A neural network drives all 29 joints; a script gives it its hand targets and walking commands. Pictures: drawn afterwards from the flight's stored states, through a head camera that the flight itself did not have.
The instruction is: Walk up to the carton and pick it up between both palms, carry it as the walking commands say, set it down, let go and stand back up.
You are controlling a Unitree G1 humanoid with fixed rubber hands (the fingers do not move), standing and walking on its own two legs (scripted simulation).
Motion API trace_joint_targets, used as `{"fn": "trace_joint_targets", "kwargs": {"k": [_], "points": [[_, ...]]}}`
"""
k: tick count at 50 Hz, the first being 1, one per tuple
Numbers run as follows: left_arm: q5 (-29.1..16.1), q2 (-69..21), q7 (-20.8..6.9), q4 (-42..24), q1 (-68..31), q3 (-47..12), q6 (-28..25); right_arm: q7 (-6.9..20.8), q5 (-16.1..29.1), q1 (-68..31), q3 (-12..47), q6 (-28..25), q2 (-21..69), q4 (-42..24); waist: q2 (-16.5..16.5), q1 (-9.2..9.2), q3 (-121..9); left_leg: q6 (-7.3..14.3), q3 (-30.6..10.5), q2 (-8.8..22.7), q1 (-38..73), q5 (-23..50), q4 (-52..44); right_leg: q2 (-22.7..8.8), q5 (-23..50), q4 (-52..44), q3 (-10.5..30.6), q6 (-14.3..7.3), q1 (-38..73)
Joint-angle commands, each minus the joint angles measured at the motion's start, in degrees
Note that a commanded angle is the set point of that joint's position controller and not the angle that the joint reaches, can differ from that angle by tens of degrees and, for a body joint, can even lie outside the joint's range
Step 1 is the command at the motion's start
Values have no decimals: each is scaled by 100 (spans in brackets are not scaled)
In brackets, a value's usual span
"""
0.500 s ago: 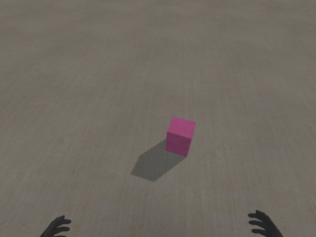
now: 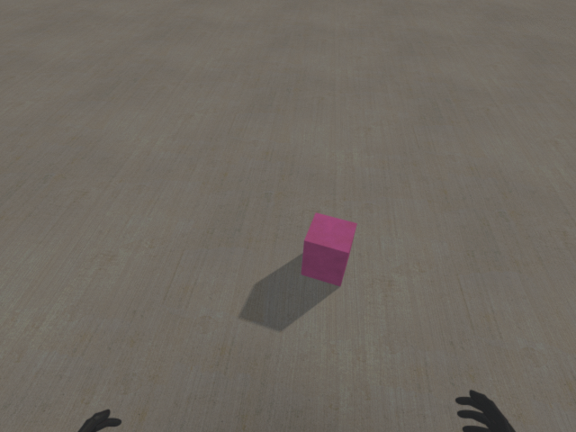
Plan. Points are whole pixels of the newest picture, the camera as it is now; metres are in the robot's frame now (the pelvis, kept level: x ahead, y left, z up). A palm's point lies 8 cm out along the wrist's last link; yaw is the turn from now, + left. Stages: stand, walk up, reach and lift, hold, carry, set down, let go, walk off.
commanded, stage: stand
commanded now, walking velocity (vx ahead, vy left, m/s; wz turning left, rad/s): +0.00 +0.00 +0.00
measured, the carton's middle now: (328, 249) +0.94 -0.18 -0.64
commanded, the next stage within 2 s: walk up in 0.58 s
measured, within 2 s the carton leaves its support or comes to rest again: neither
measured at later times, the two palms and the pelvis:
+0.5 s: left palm out of the picture +0.10 +0.29 -0.09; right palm out of the picture +0.12 -0.29 -0.08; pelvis -0.01 +0.00 +0.00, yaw +0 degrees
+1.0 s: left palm out of the picture +0.15 +0.27 -0.07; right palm out of the picture +0.07 -0.37 -0.07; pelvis +0.01 -0.03 +0.01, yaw -5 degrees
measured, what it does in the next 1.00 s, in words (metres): lifts its right foot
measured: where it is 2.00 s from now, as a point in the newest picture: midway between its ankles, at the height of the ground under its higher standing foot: outside the picture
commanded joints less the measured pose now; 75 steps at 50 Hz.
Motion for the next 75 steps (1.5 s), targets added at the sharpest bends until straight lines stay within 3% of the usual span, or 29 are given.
{"fn": "trace_joint_targets", "kwargs": {"k": [1,27,38,39,40,41,42,43,44,45,47,49,50,51,52,53,54,55,56,57,59,61,63,66,69,72,75], "points": [[146,1129,-4,-319,-487,358,-142,-45,-126,-344,-225,-225,-1065,-91,91,8,-231,374,-541,498,224,1329,-628,-485,1329,-732,551,-406,146],[121,1214,-26,188,-547,328,-95,-26,-113,-440,-131,-227,-1156,438,166,41,117,396,-738,555,143,685,-1066,-470,703,-1064,680,-385,-1],[123,1183,-22,406,-602,293,-87,-24,-95,-496,-108,-204,-1197,622,102,19,127,362,-706,545,222,800,-1124,-488,797,-1200,718,-370,30],[143,1537,-207,37,56,523,-121,110,-244,-72,-453,-349,-1741,346,335,-119,-337,678,-775,486,854,-1543,-974,-366,-1398,-843,1099,-609,-459],[189,1497,-261,67,-51,517,-127,130,-266,117,-526,-375,-1862,466,483,-245,81,897,-1374,698,1128,-2680,-1248,-287,-2332,-510,1175,-594,-1531],[198,1409,-298,-150,-480,510,-118,127,-259,495,-601,-399,-1957,504,756,-509,511,1204,-2100,1246,1460,-3408,-2004,-87,-1951,122,632,-427,-2498],[224,1333,-301,-258,-667,518,-129,131,-269,790,-667,-435,-2077,534,1159,-668,673,1595,-3073,2077,1660,-3618,-2786,15,-1269,1331,124,-320,-2954],[271,1426,-269,-319,-763,524,-165,125,-269,810,-685,-490,-2080,486,642,-690,888,1765,-3263,2438,1766,-2746,-2818,-286,-942,1741,361,-239,-3284],[253,1467,-270,-308,-632,534,-189,106,-225,820,-683,-515,-2015,477,177,-598,668,1686,-2940,2398,1958,-1908,-2615,-367,-649,1827,524,-194,-3183],[220,1479,-311,-264,-397,554,-202,95,-235,754,-665,-535,-1939,436,119,-444,300,1520,-2448,2153,2148,-1327,-2444,-403,-486,1678,502,-141,-2923],[220,1365,-426,-291,-175,551,-192,142,-285,564,-643,-525,-1896,395,719,-338,183,1279,-1414,1664,1636,-762,-2279,-325,-331,1119,63,-78,-2173],[163,1259,-499,-337,-137,517,-176,231,-293,329,-644,-469,-1966,303,1438,-348,562,1177,-755,1451,664,-1070,-2445,-248,-216,519,-318,-42,-1400],[130,1270,-504,-280,-41,513,-193,264,-275,106,-632,-425,-1975,244,1542,-245,680,1134,-517,1390,343,-1175,-2334,-191,-171,208,-443,-37,-1045],[125,1293,-489,-192,204,523,-227,292,-271,-35,-610,-378,-1971,181,1327,-93,689,1074,-322,1309,14,-1013,-2020,-45,17,-264,-632,-47,-426],[130,1330,-434,-7,740,573,-282,307,-246,-122,-567,-323,-1892,138,950,208,479,942,16,1181,-329,-501,-1116,190,414,-885,-833,-38,536],[152,1637,-317,241,1590,723,-366,302,-262,110,-425,-264,-1498,144,-208,587,-211,748,430,839,-890,311,835,326,182,-1305,-453,-118,2008],[220,2249,-171,302,2315,887,-445,312,-199,140,-220,-294,-943,-57,-1711,900,-541,358,495,141,-2503,-931,2828,-1089,-374,-1946,2230,-569,3141],[141,2612,-99,35,2084,833,-509,222,-144,-213,-245,-275,-1256,-222,-1268,753,-473,172,-225,-76,-3232,-1201,3242,-2051,32,-2481,4113,-958,2981],[26,2475,-75,-80,1643,772,-495,182,-77,-362,-340,-199,-1739,-78,-89,478,-111,274,-686,278,-3055,-504,3295,-2059,-71,-2489,3924,-922,2342],[6,2302,-67,-156,1302,738,-506,212,-57,-97,-367,-194,-1718,14,228,212,241,284,-672,483,-2834,-115,3072,-1764,751,-2145,3113,-853,1986],[-1,1907,-49,-191,1161,666,-513,240,-86,403,-360,-169,-1589,157,-201,62,218,189,-389,434,-2296,266,2634,-1291,2023,-2010,1948,-701,1605],[-10,1788,-62,-200,1400,642,-523,283,-129,525,-364,-114,-1522,210,-409,120,-71,114,-276,277,-2008,454,2464,-1165,2855,-1934,1666,-591,1630],[-9,1780,-24,-210,1554,660,-528,305,-145,407,-338,-77,-1429,177,-498,181,-113,72,-210,276,-2107,646,2129,-1108,3176,-1883,1394,-578,1711],[-10,1866,-12,-254,1572,675,-495,348,-127,12,-345,-25,-1421,69,-525,221,369,-6,-161,335,-2147,903,1474,-1084,2236,-2180,1350,-627,1292],[4,1941,-48,-261,1583,689,-470,407,-143,-254,-355,-50,-1374,31,-712,282,579,-36,-144,343,-2105,1019,857,-1105,1104,-2380,1424,-870,1144],[2,2039,-71,-281,1713,679,-441,439,-171,-528,-352,-131,-1348,-52,-587,408,427,24,-49,275,-1778,767,192,-1130,880,-2170,1483,-1059,1221],[12,2110,-67,-382,1461,660,-407,429,-129,-438,-387,-251,-1401,-30,-796,294,85,123,19,260,-946,374,-421,-1333,1015,-1792,1544,-1203,929]]}}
